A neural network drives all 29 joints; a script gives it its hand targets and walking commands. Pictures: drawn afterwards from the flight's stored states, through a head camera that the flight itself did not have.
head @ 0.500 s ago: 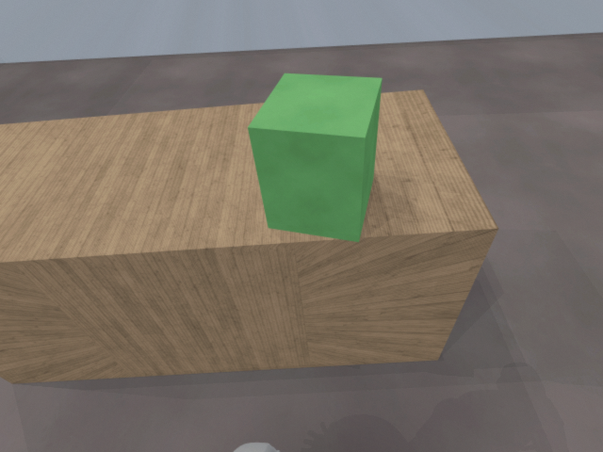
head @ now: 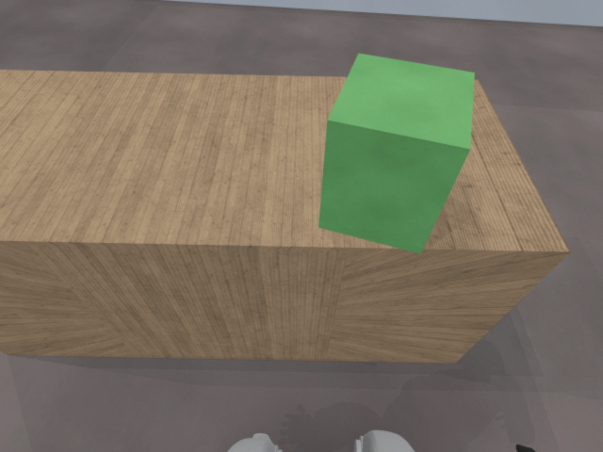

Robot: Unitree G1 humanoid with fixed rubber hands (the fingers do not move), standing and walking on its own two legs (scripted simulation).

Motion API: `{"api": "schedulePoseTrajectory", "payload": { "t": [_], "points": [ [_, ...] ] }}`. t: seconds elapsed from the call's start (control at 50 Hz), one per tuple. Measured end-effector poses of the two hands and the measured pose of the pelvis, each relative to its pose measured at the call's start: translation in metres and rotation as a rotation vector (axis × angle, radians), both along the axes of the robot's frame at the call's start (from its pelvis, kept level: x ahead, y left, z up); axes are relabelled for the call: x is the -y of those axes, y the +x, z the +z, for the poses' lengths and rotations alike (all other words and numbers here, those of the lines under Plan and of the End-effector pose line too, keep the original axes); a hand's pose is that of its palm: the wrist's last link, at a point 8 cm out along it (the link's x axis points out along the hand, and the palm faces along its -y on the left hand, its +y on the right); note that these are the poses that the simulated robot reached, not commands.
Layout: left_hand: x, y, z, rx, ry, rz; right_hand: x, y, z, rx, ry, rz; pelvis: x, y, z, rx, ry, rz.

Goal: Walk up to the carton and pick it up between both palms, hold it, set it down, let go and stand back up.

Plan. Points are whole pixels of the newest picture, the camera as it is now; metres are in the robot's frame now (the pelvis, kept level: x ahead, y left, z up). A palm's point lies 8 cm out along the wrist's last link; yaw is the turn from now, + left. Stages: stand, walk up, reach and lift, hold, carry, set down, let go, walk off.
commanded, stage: walk up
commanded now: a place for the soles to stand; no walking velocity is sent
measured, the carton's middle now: (390, 156) +0.60 -0.18 +0.03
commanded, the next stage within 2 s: none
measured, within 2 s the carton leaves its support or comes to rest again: neither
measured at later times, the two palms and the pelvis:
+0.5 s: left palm out of the picture +0.09 +0.27 -0.08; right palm out of the picture +0.10 -0.36 -0.11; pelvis +0.01 -0.05 -0.01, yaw +0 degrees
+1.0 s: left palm out of the picture +0.10 +0.28 -0.09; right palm out of the picture +0.11 -0.35 -0.10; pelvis +0.01 -0.04 -0.01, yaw +0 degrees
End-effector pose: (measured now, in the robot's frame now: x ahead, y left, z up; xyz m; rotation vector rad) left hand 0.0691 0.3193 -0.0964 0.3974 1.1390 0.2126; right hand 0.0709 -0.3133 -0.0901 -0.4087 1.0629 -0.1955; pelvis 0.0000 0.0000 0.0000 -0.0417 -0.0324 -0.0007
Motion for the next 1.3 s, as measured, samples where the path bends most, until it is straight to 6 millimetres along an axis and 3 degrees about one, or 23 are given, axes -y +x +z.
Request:
{"api": "schedulePoseTrajectory", "payload": {
  "t": [0.12,0.28,0.38,0.86,1.3],
  "points": [
    [0.014,0.004,0.0,-0.014,0.003,0.002,0.014,0.01,-0.002,0.01,-0.004,0.001,0.014,0.006,-0.001,-0.008,0.021,0.001],
    [0.048,0.012,0.009,0.016,0.033,-0.011,0.045,0.025,-0.018,0.021,0.035,-0.009,0.048,0.009,-0.005,0.004,0.063,-0.001],
    [0.058,0.017,0.016,0.035,0.045,-0.022,0.052,0.031,-0.019,0.027,0.048,-0.009,0.057,0.011,-0.003,0.002,0.076,0.0],
    [0.04,0.024,0.003,0.078,0.0,-0.032,0.031,0.029,-0.012,0.063,0.027,0.002,0.034,0.005,-0.008,0.024,0.043,0.001],
    [0.043,0.042,0.007,0.051,-0.042,-0.033,0.037,0.039,-0.005,0.086,0.012,0.004,0.038,0.022,-0.004,-0.007,0.048,0.0]
  ]
}}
